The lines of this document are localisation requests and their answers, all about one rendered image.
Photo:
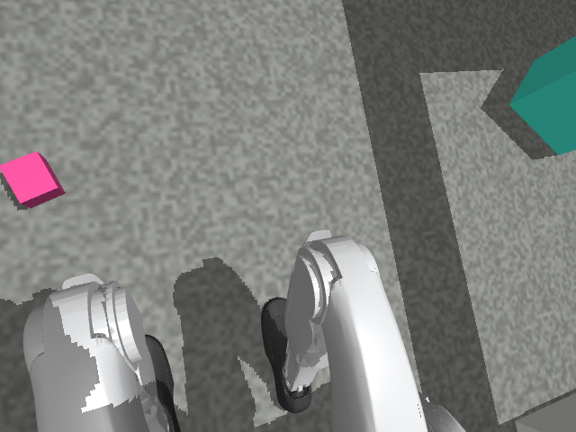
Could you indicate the right robot hand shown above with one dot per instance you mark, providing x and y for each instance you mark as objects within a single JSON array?
[{"x": 438, "y": 419}]

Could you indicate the left robot foot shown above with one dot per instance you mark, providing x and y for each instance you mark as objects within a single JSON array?
[{"x": 164, "y": 381}]

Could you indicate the right robot foot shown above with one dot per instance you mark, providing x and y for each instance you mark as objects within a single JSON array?
[{"x": 275, "y": 343}]

